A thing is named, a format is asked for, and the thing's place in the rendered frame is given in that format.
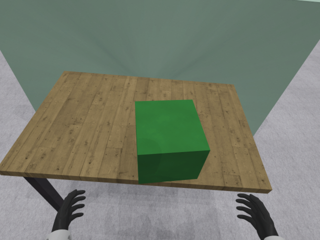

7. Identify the table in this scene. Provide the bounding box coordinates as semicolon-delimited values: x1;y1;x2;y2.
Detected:
0;71;273;215

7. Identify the robot left hand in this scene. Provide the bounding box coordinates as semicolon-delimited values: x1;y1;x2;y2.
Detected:
51;189;86;232

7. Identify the carton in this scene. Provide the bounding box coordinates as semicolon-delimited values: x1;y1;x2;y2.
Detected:
135;99;210;184

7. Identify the robot left forearm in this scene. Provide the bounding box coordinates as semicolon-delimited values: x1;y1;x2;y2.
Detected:
45;229;72;240

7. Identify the robot right hand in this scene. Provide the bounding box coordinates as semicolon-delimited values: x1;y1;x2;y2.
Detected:
235;193;279;240

